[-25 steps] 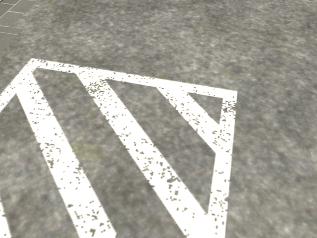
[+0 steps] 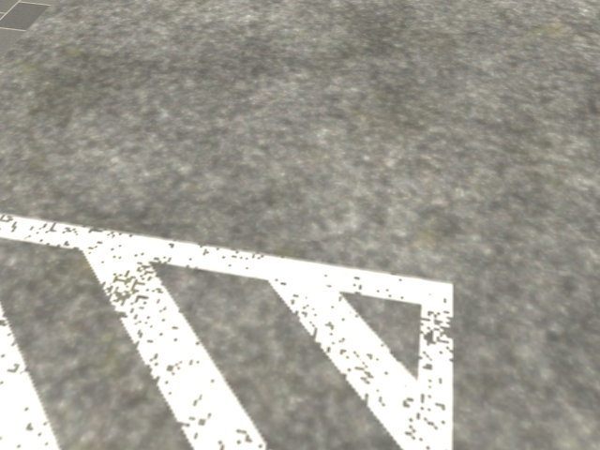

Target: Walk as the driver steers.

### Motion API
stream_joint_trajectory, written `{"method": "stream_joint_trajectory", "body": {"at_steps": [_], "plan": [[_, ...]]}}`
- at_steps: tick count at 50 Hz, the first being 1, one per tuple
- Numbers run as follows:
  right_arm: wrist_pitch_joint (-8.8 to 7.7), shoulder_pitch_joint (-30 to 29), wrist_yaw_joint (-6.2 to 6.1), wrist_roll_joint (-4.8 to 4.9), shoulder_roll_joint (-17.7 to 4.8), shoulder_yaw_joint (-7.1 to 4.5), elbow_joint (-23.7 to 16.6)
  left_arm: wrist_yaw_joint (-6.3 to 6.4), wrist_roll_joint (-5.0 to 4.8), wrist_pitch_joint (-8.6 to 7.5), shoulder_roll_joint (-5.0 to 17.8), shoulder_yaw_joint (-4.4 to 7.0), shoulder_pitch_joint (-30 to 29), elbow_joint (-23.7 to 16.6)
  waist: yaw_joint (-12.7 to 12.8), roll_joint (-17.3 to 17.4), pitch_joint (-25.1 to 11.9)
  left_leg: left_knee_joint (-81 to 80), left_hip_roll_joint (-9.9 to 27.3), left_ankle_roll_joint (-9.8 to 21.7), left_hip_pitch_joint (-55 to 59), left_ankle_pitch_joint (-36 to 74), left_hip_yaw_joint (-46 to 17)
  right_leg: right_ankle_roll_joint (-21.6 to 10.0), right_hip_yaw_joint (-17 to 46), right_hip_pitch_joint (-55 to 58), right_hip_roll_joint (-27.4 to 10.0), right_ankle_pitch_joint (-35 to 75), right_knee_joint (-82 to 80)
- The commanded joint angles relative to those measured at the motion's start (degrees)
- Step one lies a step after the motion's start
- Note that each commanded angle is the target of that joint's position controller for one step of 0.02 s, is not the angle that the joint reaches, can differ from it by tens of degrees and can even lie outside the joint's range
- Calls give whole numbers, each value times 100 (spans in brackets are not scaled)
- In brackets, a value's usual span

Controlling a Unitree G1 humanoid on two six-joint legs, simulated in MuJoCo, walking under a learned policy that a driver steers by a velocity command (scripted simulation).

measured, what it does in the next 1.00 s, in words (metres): walks ahead, turning right: left foot, then right foot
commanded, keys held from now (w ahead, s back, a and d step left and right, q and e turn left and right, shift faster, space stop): w+e+shift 0.28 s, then e+shift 0.32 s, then shift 0.06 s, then q+shift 0.34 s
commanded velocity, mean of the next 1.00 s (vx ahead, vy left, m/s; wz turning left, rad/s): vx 0.51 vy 0.00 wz -0.54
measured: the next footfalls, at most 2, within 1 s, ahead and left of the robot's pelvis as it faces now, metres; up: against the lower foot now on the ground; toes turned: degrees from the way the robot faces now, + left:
left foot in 0.20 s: +0.42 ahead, +0.17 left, +0.00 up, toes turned -11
right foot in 0.58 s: +0.67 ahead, -0.13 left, +0.00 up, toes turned -31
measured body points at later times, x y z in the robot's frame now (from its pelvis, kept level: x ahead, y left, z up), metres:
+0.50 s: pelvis +0.44 +0.03 -0.01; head +0.49 +0.00 +0.44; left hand +0.77 +0.17 -0.08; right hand +0.31 -0.25 -0.13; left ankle +0.38 +0.17 -0.74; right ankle +0.58 -0.12 -0.69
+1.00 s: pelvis +0.66 -0.02 +0.00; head +0.68 -0.03 +0.44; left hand +0.94 +0.11 -0.10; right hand +0.63 -0.32 -0.11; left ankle +0.77 +0.09 -0.70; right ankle +0.64 -0.11 -0.74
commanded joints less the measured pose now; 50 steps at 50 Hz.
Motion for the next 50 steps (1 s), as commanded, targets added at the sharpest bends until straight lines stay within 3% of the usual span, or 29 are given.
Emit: {"method": "stream_joint_trajectory", "body": {"at_steps": [1,4,6,8,9,10,11,12,13,14,15,16,18,20,21,22,24,27,28,29,30,31,32,33,34,37,41,45,50], "plan": [[10,-643,105,70,-287,65,-663,-10,-28,-252,745,163,-752,-682,-344,-132,873,-1739,-60,-306,698,1099,370,-866,1552,-1907,-1144,276,-1716],[0,-928,107,215,-396,59,-741,-92,-113,-292,1028,281,-437,-695,-73,-276,566,-2617,-357,-255,1661,2294,474,-577,1550,-1501,-1219,1582,-1681],[-3,-978,34,209,-617,-5,-800,-60,-113,-235,1069,305,-256,-690,-1,-323,364,-3055,-440,-179,1656,2015,373,-398,1648,-530,-1319,2315,-1171],[-44,-125,-90,201,-976,-172,-597,-11,-49,-182,1312,359,-229,-714,-406,-316,-381,-3176,-724,-58,2620,992,390,-170,1587,79,-1270,3920,355],[-61,902,-192,186,-1179,-286,-356,-20,-10,-174,1455,395,-418,-768,-995,-236,-929,-3093,-620,-9,3782,619,423,-59,1478,-325,-1041,3872,1730],[-67,2073,-334,57,-1600,-437,-220,-39,9,-213,1010,280,-571,-930,-1490,51,-1677,-2960,376,101,5129,-925,-495,8,1237,-1246,-742,2667,3577],[-55,2225,-335,-223,-2034,-527,-209,-2,-262,-218,-77,31,22,-1219,-947,1758,-2434,-3890,2198,494,6343,-2719,-3349,111,733,-2931,-186,-1601,5488],[11,1821,-289,-65,-1871,-576,-219,30,-228,-149,316,10,-113,-1356,-777,1915,-2328,-4768,2210,727,5898,-3594,-4718,-4,537,-3632,-511,-1180,6136],[19,1244,-270,-7,-1233,-455,-302,30,-101,-60,596,68,-738,-1317,-777,1055,-1233,-4748,1827,630,5031,-3301,-3524,-8,385,-3911,-891,-561,6081],[17,1017,-236,15,-874,-371,-254,-42,-27,-11,608,74,-1021,-1327,-706,487,-678,-4656,1546,566,4329,-1999,-2444,35,326,-3798,-1109,-209,5759],[9,1042,-238,-8,-676,-309,-146,-109,32,55,541,87,-1273,-1341,-646,269,-284,-4642,1261,464,3827,-383,-1520,121,310,-3606,-1236,-164,5551],[-39,1154,-247,21,-555,-256,-3,-153,89,163,406,82,-1213,-1418,-444,520,-135,-4489,1220,451,3554,1267,-926,234,255,-3468,-1279,-283,5444],[-140,1302,-174,208,-330,-198,220,-159,114,349,188,36,-1512,-1615,-283,570,37,-4331,1090,336,3384,3531,-6,350,74,-3565,-1305,-469,5190],[-188,1132,-174,317,-408,-217,263,-238,124,364,54,-50,-1953,-2001,-126,742,127,-4515,909,268,3115,4292,698,378,-202,-3481,-1208,127,4307],[-142,-28,-312,469,-716,-360,-129,-200,-530,266,147,3,-1761,-2053,87,985,328,-4701,654,302,2877,3642,1008,502,-83,-3382,-1343,424,3570],[-111,-347,-403,485,-888,-395,-285,-234,-497,187,283,-25,-1897,-2058,88,732,281,-4783,525,286,2501,3458,1283,555,-292,-2789,-1285,1093,2756],[-87,-50,-539,485,-1188,-485,-236,-333,-228,138,383,44,-1813,-2063,101,432,-80,-4367,390,188,2424,4221,1622,583,-741,-1586,-827,2004,1861],[-14,52,-528,664,-1571,-627,-346,-376,-185,270,966,306,-898,-1982,599,556,-668,-2781,525,111,2651,5476,1548,174,-781,-196,-427,1744,1694],[18,4,-479,677,-1467,-606,-408,-316,-179,323,1298,481,-160,-1815,939,374,-1003,-1568,463,21,2326,4922,1467,-67,-615,775,-362,1968,1543],[33,253,-388,596,-967,-476,-334,-197,-239,353,1416,531,-133,-1741,798,-456,-683,-89,-55,-237,1417,999,1368,-288,-126,1404,-570,2445,1049],[14,668,-280,212,-365,-284,-469,-99,-116,341,1796,510,-740,-2052,128,-2092,-541,2280,-988,-475,147,-2761,1221,-891,1489,1755,-1368,5736,1378],[-56,1674,-207,350,-858,-270,-653,-167,230,193,1914,441,-1091,-2579,-187,-1785,-2513,3344,-1225,-518,-536,-2611,-277,-2228,4253,2849,-2882,4801,588],[-66,1235,-187,449,-1446,-373,-635,-222,107,192,1632,423,-1544,-2837,-14,-574,-2536,3042,-925,-379,-492,-1987,-574,-2059,4318,2393,-2781,2909,40],[-14,782,-237,463,-1502,-412,-716,-218,-67,165,1361,343,-1889,-2869,-148,45,-1642,2473,-722,-355,-595,-1546,-491,-1703,3788,1443,-2484,2152,-75],[93,769,-333,404,-1397,-403,-587,-173,-168,147,1063,229,-2109,-2841,-343,541,-1278,2138,-426,-405,-371,-1339,-432,-1406,3314,667,-2355,2255,6],[320,976,-420,383,-1174,-385,-459,-72,9,124,767,63,-2090,-2554,-497,161,-842,1274,-122,-473,695,-1254,-132,-1133,1951,-1075,-1991,4076,148],[352,995,-401,414,-517,-189,-344,60,146,124,558,-56,-2080,-2157,-426,-192,-1219,-387,-107,-546,1319,-163,5,-810,587,-1051,-1664,4449,167],[491,367,-337,535,-897,-325,-646,151,145,338,834,62,-2141,-2086,-150,-549,-743,-758,-130,-596,883,-88,140,-832,606,-785,-2017,2519,-185],[602,254,-210,493,-811,-373,-852,248,36,494,747,108,-2096,-2021,-58,-654,-429,-1154,-78,-442,545,-738,349,-775,713,-165,-2474,1913,-102]]}}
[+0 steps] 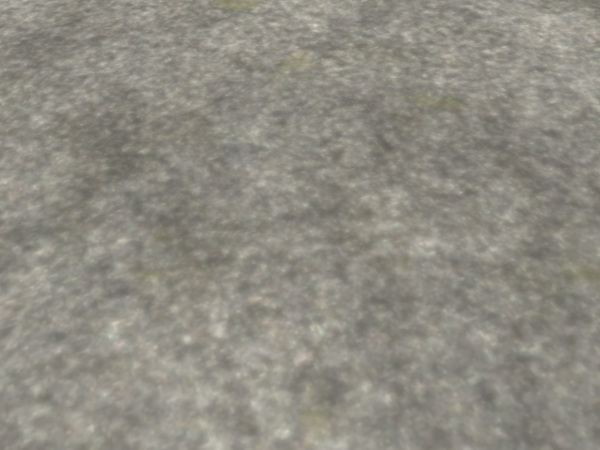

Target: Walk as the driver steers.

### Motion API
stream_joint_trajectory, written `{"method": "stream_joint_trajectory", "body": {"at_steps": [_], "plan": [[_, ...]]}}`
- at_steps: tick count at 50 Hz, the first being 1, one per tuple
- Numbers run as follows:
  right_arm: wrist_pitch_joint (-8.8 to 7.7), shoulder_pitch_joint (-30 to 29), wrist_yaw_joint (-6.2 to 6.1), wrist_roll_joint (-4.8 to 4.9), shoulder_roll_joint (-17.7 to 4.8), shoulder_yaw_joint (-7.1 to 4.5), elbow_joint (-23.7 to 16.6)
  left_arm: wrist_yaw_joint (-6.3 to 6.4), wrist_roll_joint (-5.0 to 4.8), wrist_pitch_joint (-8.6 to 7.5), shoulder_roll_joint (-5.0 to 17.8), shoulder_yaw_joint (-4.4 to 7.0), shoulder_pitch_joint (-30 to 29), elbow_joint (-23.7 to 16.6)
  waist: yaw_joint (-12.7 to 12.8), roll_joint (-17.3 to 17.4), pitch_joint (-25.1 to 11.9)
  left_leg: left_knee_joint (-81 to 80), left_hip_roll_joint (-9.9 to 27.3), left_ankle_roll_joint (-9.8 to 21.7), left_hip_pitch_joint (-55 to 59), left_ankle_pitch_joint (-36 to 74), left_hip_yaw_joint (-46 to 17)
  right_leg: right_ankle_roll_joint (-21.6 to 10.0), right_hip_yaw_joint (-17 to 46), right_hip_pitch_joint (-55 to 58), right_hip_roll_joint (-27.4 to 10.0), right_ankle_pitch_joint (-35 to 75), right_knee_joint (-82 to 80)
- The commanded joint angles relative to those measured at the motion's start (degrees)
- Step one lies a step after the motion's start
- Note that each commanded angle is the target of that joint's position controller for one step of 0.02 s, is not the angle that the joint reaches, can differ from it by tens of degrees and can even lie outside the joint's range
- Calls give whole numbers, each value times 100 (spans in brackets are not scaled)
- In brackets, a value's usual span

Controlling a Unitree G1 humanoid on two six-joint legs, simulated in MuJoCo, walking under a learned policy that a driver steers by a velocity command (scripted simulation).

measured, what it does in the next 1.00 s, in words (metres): walks ahead, turning left: left foot, then right foot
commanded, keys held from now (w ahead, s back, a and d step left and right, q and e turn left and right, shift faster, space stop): q+shift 0.54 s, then shift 0.10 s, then e+shift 0.04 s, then w+e+shift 0.02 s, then e+shift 0.30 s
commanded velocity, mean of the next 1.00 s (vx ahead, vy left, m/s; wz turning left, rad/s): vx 0.03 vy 0.00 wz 0.46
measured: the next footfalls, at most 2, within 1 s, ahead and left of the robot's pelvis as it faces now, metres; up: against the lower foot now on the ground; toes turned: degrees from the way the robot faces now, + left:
left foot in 0.10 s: +0.05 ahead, +0.15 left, +0.00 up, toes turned +8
right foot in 0.66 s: +0.20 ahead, -0.01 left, +0.00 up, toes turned +43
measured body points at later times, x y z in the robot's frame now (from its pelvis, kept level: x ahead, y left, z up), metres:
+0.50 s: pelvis +0.04 +0.06 +0.01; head +0.08 +0.11 +0.46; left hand +0.10 +0.40 -0.09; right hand +0.32 -0.15 -0.05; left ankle +0.01 +0.14 -0.73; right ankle +0.16 -0.07 -0.69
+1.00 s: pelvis +0.08 +0.06 +0.00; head +0.12 +0.08 +0.45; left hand +0.06 +0.37 -0.10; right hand +0.36 -0.10 -0.08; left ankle +0.01 +0.16 -0.74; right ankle +0.16 -0.04 -0.73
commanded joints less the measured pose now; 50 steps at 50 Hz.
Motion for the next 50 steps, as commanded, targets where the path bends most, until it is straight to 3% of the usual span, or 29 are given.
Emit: {"method": "stream_joint_trajectory", "body": {"at_steps": [1,4,5,6,7,8,9,10,11,12,14,19,27,31,32,33,34,35,36,37,39,40,42,44,46,47,48,49,50], "plan": [[-67,-323,92,-4,-568,-194,-600,88,-65,33,969,338,108,-258,239,-817,-545,-296,-9,136,-6,-322,211,-1058,1073,898,-2021,1898,-597],[-110,227,205,10,-532,-270,-447,129,-219,64,990,391,-46,-259,-70,-768,-711,-1848,-370,443,894,559,588,-586,583,938,-1872,2045,134],[-128,410,183,-51,-733,-361,-405,119,-263,39,868,390,186,-172,-104,-347,-610,-2586,-348,674,1382,1551,155,-163,228,553,-1514,1343,855],[-155,589,94,-104,-1587,-593,-509,94,-33,-5,671,359,245,-369,96,1369,-616,-2688,1027,1310,2354,4144,-1928,481,-377,-1024,-745,-817,2598],[-214,716,124,-254,-1678,-586,-662,81,84,-82,653,325,-476,-668,-225,1730,-778,-2807,1655,2369,2893,5276,-3208,711,310,-2480,141,-2699,3741],[-282,822,153,-324,-1499,-564,-675,57,9,-131,782,353,-581,-658,-350,939,-1092,-2788,1505,2414,3112,5068,-2936,656,872,-2631,-19,-2571,4386],[-314,531,128,-230,-1377,-564,-697,63,-88,-137,798,371,-509,-576,-150,536,-1000,-2654,1135,2096,3156,4779,-2498,621,978,-2751,-120,-2071,4453],[-265,270,78,-82,-1253,-553,-758,103,-85,-122,771,375,-419,-464,-41,237,-949,-2605,896,1837,3075,4481,-2205,658,998,-2785,-213,-1693,4275],[-199,94,11,25,-1130,-510,-834,134,-68,-102,826,394,-463,-460,11,273,-923,-2637,775,1708,2923,4262,-2099,696,1044,-2658,-277,-1428,4089],[-130,40,-41,44,-1084,-490,-882,116,-91,-99,780,388,-498,-467,60,366,-933,-2664,624,1650,2787,4202,-2073,752,1028,-2470,-206,-1242,4018],[-50,90,-115,-12,-1111,-513,-934,87,-130,-119,700,363,-462,-406,56,419,-1007,-2685,459,1600,2808,4066,-2081,825,1031,-2360,-54,-942,3673],[53,91,-228,-3,-1238,-581,-1050,71,-169,-169,731,370,-619,-320,6,589,-934,-2657,255,1469,2713,3264,-2533,946,1220,-2156,127,-629,2483],[165,-173,-207,-28,-1281,-609,-1295,-49,-193,-348,874,447,-732,-244,-102,872,-777,-2473,-5,1425,2284,2833,-3374,845,1391,-1241,229,-574,1184],[182,-466,-159,-1,-1108,-504,-1383,-152,-176,-420,983,508,-206,-57,76,832,-879,-2108,-262,1225,1971,2545,-3318,636,1103,120,-10,376,-290],[172,-265,-136,-17,-940,-440,-1324,-145,-140,-407,1041,524,-198,-69,7,465,-908,-1825,-507,1053,1639,1494,-3122,461,1333,710,-396,1000,-615],[151,247,-88,-162,-571,-307,-1200,-129,-39,-356,1259,506,-341,-214,-263,-792,-1093,-813,-1107,762,1211,-769,-2320,-33,2442,1271,-1509,2076,-725],[89,199,-109,-142,-809,-369,-1323,-140,118,-309,1389,503,-74,-116,-235,-1693,-695,232,-1773,371,346,-2418,-1551,-1111,3628,1066,-2282,2966,-851],[25,355,-126,-191,-984,-390,-1218,-143,50,-356,1093,411,-56,-113,-244,-1382,-851,844,-1199,149,197,-1894,-1502,-1376,4204,857,-2492,841,-1109],[21,52,-117,-205,-936,-354,-1102,-147,-4,-369,635,239,-334,-177,-174,-1024,-541,686,-929,32,384,-1348,-1503,-1055,3623,542,-1970,-321,-1163],[35,-115,-94,-295,-787,-318,-1051,-143,-63,-318,571,168,-451,-151,-192,-952,-376,387,-749,-82,472,-1086,-1146,-740,3167,401,-1537,-887,-1213],[-59,-352,-56,-318,-570,-258,-1097,-87,-188,-179,917,238,-418,-159,-101,-1060,-80,-438,-681,-190,644,-853,-672,-532,2842,265,-1059,-217,-1090],[-125,-488,-47,-287,-490,-234,-1103,-55,-198,-112,1160,329,-249,-169,-5,-1095,-63,-872,-818,-171,875,-868,-436,-484,2681,231,-848,192,-971],[-215,-544,-64,-143,-502,-272,-1067,-18,-237,-13,1538,502,195,-177,170,-1158,-266,-1419,-1083,-95,883,-875,-328,-599,2994,709,-865,618,-792],[-262,-424,-74,-41,-545,-316,-971,3,-313,26,1502,541,220,-258,117,-1302,-451,-1971,-1116,-2,1013,-511,-440,-630,3333,972,-937,817,-717],[-311,-175,-58,-33,-543,-357,-815,44,-415,73,1387,556,64,-358,-72,-1305,-621,-2914,-1080,153,1616,260,-431,-475,3392,845,-840,1066,-505],[-323,-36,-52,-49,-639,-405,-733,71,-430,88,1287,544,61,-398,-113,-1220,-785,-3172,-856,253,2268,739,-482,-289,3296,458,-723,974,-320],[-311,193,-69,-121,-830,-464,-699,78,-396,85,1085,491,103,-453,-149,-861,-1014,-3131,-197,516,3058,1085,-848,-49,3014,-234,-530,403,209],[-251,128,-49,-307,-1260,-561,-644,60,-391,42,826,431,91,-636,4,861,-699,-3232,787,1230,3135,1975,-1943,299,1865,-1443,187,-1047,1102],[-259,-214,-37,-452,-1040,-527,-781,28,-345,2,1090,517,388,-563,60,1278,-598,-3257,1630,1836,2975,3009,-2481,564,1384,-1852,156,-2397,2357]]}}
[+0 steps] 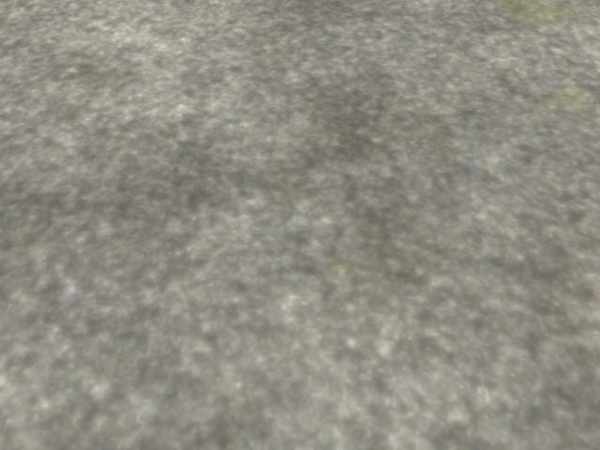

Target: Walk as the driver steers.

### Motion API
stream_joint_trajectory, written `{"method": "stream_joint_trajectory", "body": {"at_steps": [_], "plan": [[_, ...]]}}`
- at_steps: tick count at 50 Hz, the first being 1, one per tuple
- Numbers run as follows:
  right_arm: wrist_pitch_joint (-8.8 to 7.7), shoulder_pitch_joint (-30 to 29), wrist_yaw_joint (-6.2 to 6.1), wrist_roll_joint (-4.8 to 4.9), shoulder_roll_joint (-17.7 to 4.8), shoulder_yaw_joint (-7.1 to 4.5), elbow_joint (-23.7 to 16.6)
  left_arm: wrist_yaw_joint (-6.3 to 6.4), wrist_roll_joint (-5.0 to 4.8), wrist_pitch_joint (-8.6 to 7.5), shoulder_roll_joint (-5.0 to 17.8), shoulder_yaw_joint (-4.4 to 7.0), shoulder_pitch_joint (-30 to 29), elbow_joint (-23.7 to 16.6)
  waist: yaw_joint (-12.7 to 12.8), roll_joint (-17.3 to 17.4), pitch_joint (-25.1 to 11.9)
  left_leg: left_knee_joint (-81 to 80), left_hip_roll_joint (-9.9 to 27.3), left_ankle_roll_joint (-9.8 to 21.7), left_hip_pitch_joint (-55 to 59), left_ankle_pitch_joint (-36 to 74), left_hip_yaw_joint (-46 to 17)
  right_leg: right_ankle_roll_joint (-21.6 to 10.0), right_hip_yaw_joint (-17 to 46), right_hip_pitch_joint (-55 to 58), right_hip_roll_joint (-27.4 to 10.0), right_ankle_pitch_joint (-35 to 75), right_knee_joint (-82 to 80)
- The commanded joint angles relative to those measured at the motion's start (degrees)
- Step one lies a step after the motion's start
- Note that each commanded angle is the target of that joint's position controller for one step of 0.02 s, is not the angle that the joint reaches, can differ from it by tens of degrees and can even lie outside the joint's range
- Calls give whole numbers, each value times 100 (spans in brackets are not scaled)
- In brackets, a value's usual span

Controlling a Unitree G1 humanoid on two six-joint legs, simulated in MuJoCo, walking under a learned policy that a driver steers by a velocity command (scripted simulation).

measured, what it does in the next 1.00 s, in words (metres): steps on the spot, turning right: right foot, then left foot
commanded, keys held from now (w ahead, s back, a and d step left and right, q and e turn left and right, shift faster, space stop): e+shift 0.54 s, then shift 0.04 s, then q+shift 0.42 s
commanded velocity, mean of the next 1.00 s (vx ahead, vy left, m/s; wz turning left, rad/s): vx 0.01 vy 0.00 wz -0.43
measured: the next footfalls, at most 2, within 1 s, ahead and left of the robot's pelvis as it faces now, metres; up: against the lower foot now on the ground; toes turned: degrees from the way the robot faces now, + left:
right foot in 0.34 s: +0.05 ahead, -0.16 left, +0.00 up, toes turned -21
left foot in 0.76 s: +0.20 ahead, +0.02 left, +0.00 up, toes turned -33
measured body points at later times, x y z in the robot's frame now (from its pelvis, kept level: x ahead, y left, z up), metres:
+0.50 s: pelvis +0.02 -0.05 +0.00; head +0.07 -0.10 +0.44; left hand +0.30 +0.14 -0.08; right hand +0.06 -0.39 -0.11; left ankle +0.07 +0.10 -0.66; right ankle +0.02 -0.15 -0.74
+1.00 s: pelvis +0.07 -0.06 +0.00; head +0.11 -0.07 +0.45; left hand +0.36 +0.10 -0.09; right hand +0.06 -0.37 -0.10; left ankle +0.16 +0.04 -0.74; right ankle +0.00 -0.16 -0.70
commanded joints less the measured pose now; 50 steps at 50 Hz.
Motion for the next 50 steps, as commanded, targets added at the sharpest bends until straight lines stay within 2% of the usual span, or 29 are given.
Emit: {"method": "stream_joint_trajectory", "body": {"at_steps": [1,2,4,8,12,15,16,17,18,19,20,21,22,25,29,32,35,36,37,38,39,40,41,42,44,45,47,48,50], "plan": [[-61,-67,-47,-189,-795,-266,-432,-31,41,-148,1044,332,-19,-555,-125,1159,-627,-622,2582,1416,1073,3020,-1737,269,-542,-1590,-368,-1473,2452],[-59,-264,-95,-118,-621,-218,-481,-40,22,-86,1023,365,98,-445,-35,861,-589,-504,2258,1221,992,3026,-1202,368,-651,-1577,-458,-1204,2844],[-55,-347,-144,44,-613,-208,-420,-70,48,19,719,279,74,-464,-78,817,-387,-375,1916,1020,1064,3381,-482,551,-894,-1939,-679,-570,3129],[75,60,-171,-7,-839,-303,-248,-250,22,3,438,101,-561,-918,-481,984,-375,-449,1863,1154,1247,3372,131,657,-1438,-1910,-942,-119,2243],[92,-87,-47,103,-1173,-417,-211,-381,57,34,537,108,-552,-1102,-423,1036,-475,-318,2017,1030,894,3325,641,399,-1863,-950,-900,79,1141],[-36,-182,73,287,-1159,-441,-144,-395,56,157,712,231,-245,-1085,-192,1055,-570,353,2055,711,736,3333,991,68,-2089,-113,-677,388,189],[-78,-196,94,325,-1051,-419,-99,-347,74,167,836,328,199,-959,69,853,-753,1126,1853,456,394,3446,1314,-144,-2105,716,-477,857,-400],[-146,72,135,255,-887,-374,-39,-224,94,145,1268,504,845,-836,356,78,-1048,2416,1426,-26,-686,2406,1549,-548,-1358,2139,-644,2632,-897],[-187,96,175,-135,-323,-184,-395,-111,96,97,2104,633,877,-1012,-6,-1878,-1305,4360,509,-540,-2744,-2630,1440,-1555,1167,3383,-2256,5598,-654],[-202,-242,138,-113,-595,-198,-444,-206,318,-90,1860,532,778,-1182,358,-1265,-2174,5129,255,-522,-3013,-2773,41,-2405,2196,3094,-2839,4417,-1145],[-180,-597,99,68,-832,-244,-483,-246,287,-207,1595,450,532,-1140,328,-657,-1650,5127,418,-382,-3109,-2307,-127,-2189,1668,2686,-2579,3472,-1370],[-167,-633,45,81,-850,-250,-487,-208,139,-246,1397,401,253,-1065,121,-408,-1111,4687,522,-280,-3143,-1785,-133,-1830,1282,2232,-2196,2655,-1480],[-140,-590,-26,9,-886,-272,-410,-157,45,-213,1236,337,-46,-1113,-30,-235,-857,4281,609,-269,-3022,-1395,-157,-1577,1060,1855,-1948,2248,-1541],[-94,-281,-10,-30,-807,-265,-262,-6,151,-113,1210,293,-514,-1248,-332,-384,-841,3683,317,-407,-2231,-701,-69,-1409,664,1048,-1504,2558,-1543],[-50,-187,13,21,-602,-162,-134,79,123,-54,1205,287,-450,-1182,-272,-452,-972,2714,157,-579,-1919,-330,-62,-1290,677,943,-1342,2253,-1349],[3,-118,59,63,-582,-111,-72,61,239,-31,929,136,-459,-1096,-127,-687,-1025,2400,388,-591,-1407,-160,140,-1226,487,666,-1396,2186,-1180],[-27,-146,131,73,-441,-19,-113,-45,357,-75,434,-120,-448,-894,-52,-724,-941,1801,637,-435,-717,-237,213,-1204,434,451,-1515,2035,-1124],[-47,-111,162,89,-388,6,-107,-85,376,-108,370,-172,-485,-822,-101,-731,-837,1358,613,-352,-410,-111,302,-1151,339,355,-1487,1815,-1118],[-70,-55,182,102,-387,9,-106,-110,375,-142,406,-180,-535,-769,-199,-715,-691,726,522,-249,-89,266,409,-1044,204,246,-1384,1469,-1064],[-81,-182,177,60,-562,-22,-191,-114,366,-184,501,-153,-330,-674,-163,-591,-486,250,482,-134,-47,776,320,-843,108,280,-1183,1066,-992],[-92,-326,156,25,-975,-94,-344,-80,406,-217,664,-94,-139,-649,24,-146,-343,224,807,50,-185,1923,-282,-584,-95,330,-868,600,-593],[-100,-356,142,56,-1399,-190,-415,-42,448,-241,739,-45,174,-644,322,685,-308,102,1215,487,-292,2461,-941,-313,-647,242,-368,126,-109],[-97,-188,151,90,-1407,-234,-332,27,436,-239,715,-31,-109,-722,171,1290,-264,-358,1597,1030,-605,1793,-1770,-16,-1125,249,-123,-40,356],[-93,22,148,78,-1203,-195,-293,79,352,-233,732,0,-465,-818,-27,1480,-193,-561,1741,1248,-526,1557,-2324,44,-1136,67,-83,-237,559],[-102,529,92,90,-1211,-239,-216,86,276,-198,600,24,-861,-954,-385,1593,-377,-637,1888,1480,216,1838,-2824,86,-951,-699,83,-1491,1498],[-120,618,46,103,-1298,-293,-201,58,254,-204,569,45,-871,-979,-425,1354,-529,-559,1948,1519,552,2034,-2908,126,-750,-1030,25,-1689,2066],[-43,363,-64,223,-1250,-350,-250,4,208,-240,369,14,-776,-907,-262,922,-715,-363,1594,1177,724,2110,-2445,204,-670,-1061,-133,-1303,1755],[56,254,-107,275,-1180,-366,-290,-21,178,-272,274,-5,-798,-874,-261,906,-766,-334,1409,1025,732,2006,-2313,257,-747,-937,-115,-1085,1278],[260,129,-160,270,-1149,-410,-384,-104,126,-336,152,-24,-733,-792,-267,1083,-933,-291,1155,901,520,2002,-2234,320,-912,-365,38,-611,533]]}}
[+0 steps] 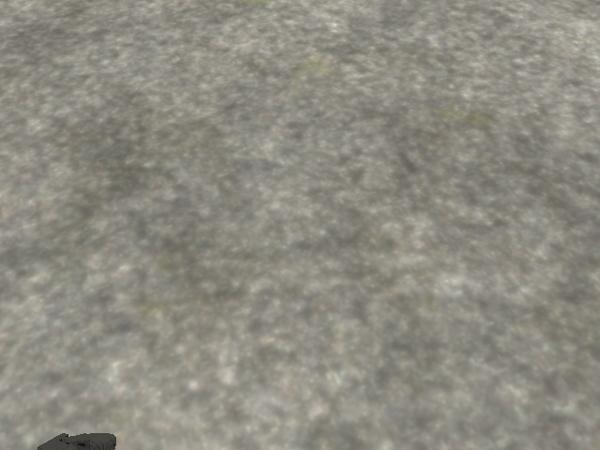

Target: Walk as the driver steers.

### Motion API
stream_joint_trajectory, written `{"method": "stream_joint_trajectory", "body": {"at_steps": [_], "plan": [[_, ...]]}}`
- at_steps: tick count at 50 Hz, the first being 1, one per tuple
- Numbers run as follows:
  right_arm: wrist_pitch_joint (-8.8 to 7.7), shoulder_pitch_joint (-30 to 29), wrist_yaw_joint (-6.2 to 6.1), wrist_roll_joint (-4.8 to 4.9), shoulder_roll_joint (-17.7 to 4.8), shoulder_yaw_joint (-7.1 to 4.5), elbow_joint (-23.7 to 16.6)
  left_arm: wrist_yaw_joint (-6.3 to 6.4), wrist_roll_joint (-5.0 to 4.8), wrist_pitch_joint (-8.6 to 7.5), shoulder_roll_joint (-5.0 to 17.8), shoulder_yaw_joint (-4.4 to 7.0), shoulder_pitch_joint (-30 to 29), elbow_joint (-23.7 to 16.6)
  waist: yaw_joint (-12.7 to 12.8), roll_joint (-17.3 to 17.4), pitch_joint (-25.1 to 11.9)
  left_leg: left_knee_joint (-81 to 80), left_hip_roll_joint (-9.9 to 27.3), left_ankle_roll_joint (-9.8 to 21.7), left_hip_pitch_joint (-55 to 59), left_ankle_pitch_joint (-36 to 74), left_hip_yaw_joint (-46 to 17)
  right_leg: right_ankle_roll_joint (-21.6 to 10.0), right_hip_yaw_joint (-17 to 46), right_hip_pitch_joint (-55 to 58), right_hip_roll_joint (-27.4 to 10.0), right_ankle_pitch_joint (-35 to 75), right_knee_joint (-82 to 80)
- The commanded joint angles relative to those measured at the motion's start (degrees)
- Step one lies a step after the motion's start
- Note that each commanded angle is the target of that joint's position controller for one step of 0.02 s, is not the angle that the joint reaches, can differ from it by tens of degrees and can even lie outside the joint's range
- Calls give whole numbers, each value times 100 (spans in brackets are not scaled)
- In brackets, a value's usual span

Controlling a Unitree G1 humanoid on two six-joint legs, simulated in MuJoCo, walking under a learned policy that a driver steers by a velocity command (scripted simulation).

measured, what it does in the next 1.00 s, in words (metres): walks ahead, turning left: right foot, then left foot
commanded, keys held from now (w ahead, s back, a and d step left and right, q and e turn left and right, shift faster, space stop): q+shift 0.02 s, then w+q+shift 0.56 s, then w+e+shift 0.42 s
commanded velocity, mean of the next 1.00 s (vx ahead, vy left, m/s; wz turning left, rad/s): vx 0.74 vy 0.00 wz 0.47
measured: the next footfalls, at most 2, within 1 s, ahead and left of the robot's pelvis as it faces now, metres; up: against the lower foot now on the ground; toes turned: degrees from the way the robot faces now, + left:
right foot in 0.08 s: +0.04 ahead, -0.12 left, +0.00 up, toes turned +12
left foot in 0.62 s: +0.31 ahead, +0.24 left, +0.00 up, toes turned +39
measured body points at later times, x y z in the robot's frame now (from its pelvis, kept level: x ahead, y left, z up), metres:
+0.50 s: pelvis +0.14 +0.03 -0.01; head +0.15 +0.02 +0.44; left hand -0.03 +0.27 -0.12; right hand +0.43 -0.11 -0.11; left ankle +0.19 +0.20 -0.66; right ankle +0.00 -0.13 -0.74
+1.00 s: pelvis +0.47 +0.30 -0.02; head +0.49 +0.32 +0.43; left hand +0.47 +0.58 -0.14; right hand +0.58 +0.06 -0.15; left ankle +0.29 +0.21 -0.73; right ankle +0.71 +0.32 -0.68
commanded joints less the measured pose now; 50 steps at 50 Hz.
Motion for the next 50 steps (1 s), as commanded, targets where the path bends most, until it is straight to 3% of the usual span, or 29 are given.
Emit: {"method": "stream_joint_trajectory", "body": {"at_steps": [1,3,4,5,6,7,8,10,12,13,15,17,22,25,26,28,30,31,32,33,34,35,36,38,40,42,45,47,50], "plan": [[161,-431,-112,36,-1048,-393,-564,-108,-87,-168,232,106,62,-316,171,1011,-1077,-606,946,1005,1137,1624,-1670,84,-22,24,56,473,-1000],[212,-596,-126,151,-961,-366,-638,-166,-154,-202,354,194,698,-89,503,905,-1267,-749,630,807,153,-1422,-1649,-102,-188,1357,-11,1265,-2304],[180,-630,-116,146,-843,-315,-690,-126,-174,-193,611,311,1203,79,736,668,-1159,-396,314,498,-1205,-2576,-1388,-312,59,2602,-468,1198,-2631],[137,-400,-60,76,-265,-162,-728,-74,-100,-189,1150,424,1564,61,714,-687,-1207,1504,-369,199,-2458,-2762,-345,-815,1979,3309,-2066,-729,-3113],[-38,-628,-25,101,-353,-160,-1032,-145,242,-302,1489,444,1169,-30,536,-1283,-501,2520,-62,162,-3385,-1909,-326,-1300,3640,2390,-2994,-1818,-3759],[-121,-653,12,73,-728,-228,-970,-96,253,-425,1242,379,673,-200,342,-1013,-157,3061,297,157,-3473,-1329,-214,-1310,3341,2086,-2886,-1945,-3838],[-137,-492,46,26,-899,-288,-809,-32,127,-494,968,294,445,-218,258,-857,-35,3347,384,69,-3543,-862,-58,-1093,2642,2076,-2574,-1491,-3823],[-168,-242,115,-21,-764,-253,-616,46,24,-561,787,205,607,-154,311,-692,-99,4028,535,-69,-3461,-207,248,-788,1552,2117,-2125,-544,-3772],[-218,-304,175,47,-621,-192,-650,32,91,-646,777,170,1025,-26,445,-652,-32,4524,646,-66,-3555,263,447,-706,850,2043,-1948,-5,-3782],[18,-655,469,-568,-588,-161,-626,-69,353,-535,909,159,1438,169,459,-22,169,4600,429,-42,-3278,243,654,-655,584,1411,-1945,-192,-3996],[160,-680,668,-391,-552,-156,-606,-143,301,-518,907,172,1526,195,470,-502,335,4567,436,-44,-3360,549,655,-492,103,1391,-1853,16,-4037],[172,-793,721,-323,-606,-167,-548,-139,275,-563,828,138,1738,292,531,-656,389,4445,467,-34,-3525,761,682,-444,-191,1639,-1913,212,-4069],[89,-1721,834,-399,-461,-57,-656,-53,271,-612,658,71,2480,702,887,-559,772,3511,561,231,-4088,549,1144,-526,-873,2699,-2153,852,-4170],[52,-2290,914,-392,-263,93,-871,18,312,-602,592,22,2794,994,970,-605,943,2803,620,540,-4021,78,1695,-504,-1412,3212,-2217,2230,-4042],[45,-2402,908,-382,-198,149,-941,41,331,-589,606,9,2854,1087,938,-607,918,2535,560,685,-3813,-153,1906,-482,-1652,3341,-2205,3221,-3858],[35,-2120,822,-349,-95,226,-912,105,319,-555,756,-11,2622,1137,528,-691,507,1821,37,1055,-2271,-517,2481,-378,-2235,3058,-2114,7074,-3089],[-10,-726,698,-378,-340,107,-550,164,294,-449,1159,50,2616,1221,-283,-957,-402,1660,-538,1378,-168,-1117,2430,-565,-2157,2634,-2420,9571,-1207],[-83,586,599,-414,-631,-56,-130,122,252,-470,1218,26,2465,1182,-858,-960,-1005,1097,-584,1605,1716,-876,1807,-702,-1998,1689,-2475,8846,161],[-98,1171,459,-447,-1060,-233,199,29,261,-504,843,-59,2434,1097,-944,-307,-1448,512,332,1676,3438,-1603,350,-680,-1933,145,-2003,4748,2031],[-92,941,372,-423,-1630,-331,79,-112,34,-573,285,-206,2537,584,-379,1060,-2158,-474,2195,2109,4804,-2934,-3003,-463,-1333,-2012,-971,186,4146],[-87,1081,309,-390,-1455,-330,29,-78,1,-638,893,-66,1496,380,-852,-60,-2162,-1134,2190,1826,4406,-2496,-3184,-590,-362,-2390,-978,946,4460],[-149,1007,225,-452,-1287,-269,317,-79,-118,-650,734,-76,1345,348,-617,-89,-1177,-1197,2178,1708,3566,-1448,-2187,-630,-308,-2557,-1095,1336,4374],[-263,860,199,-486,-961,-185,433,-97,-97,-630,589,-119,1527,509,-308,-488,-508,-1312,2024,1561,2488,-642,-1433,-659,-209,-2211,-1260,1417,3932],[-473,376,177,-419,-508,-17,496,-207,54,-367,284,-157,2101,893,276,-315,-77,-1688,1563,1147,1347,-267,-186,-622,-38,-1537,-1474,1614,3322],[-640,388,227,-306,-239,72,664,-302,87,-159,178,-126,2133,1065,465,4,219,-1799,1224,693,994,829,618,-596,-4,-1510,-1486,1689,2973],[-742,427,297,-276,-253,85,757,-353,29,-98,104,-110,1637,968,428,161,432,-2027,864,278,871,1818,1505,-606,-243,-1784,-1303,2140,2562],[-852,611,330,-254,-88,174,919,-401,-25,-199,-11,-175,755,675,278,472,684,-2212,540,64,925,3799,2294,-746,-932,-1871,-1010,3035,1443],[-855,614,243,-230,-116,227,978,-458,0,-262,-5,-219,541,614,301,326,567,-2249,564,-58,1356,4997,2582,-907,-1430,-1675,-759,3434,634],[-864,518,-26,-187,-551,162,959,-503,39,-223,222,-198,811,687,676,572,-43,-1406,977,-156,2030,7594,2719,-1086,-1851,-509,-323,3737,-272]]}}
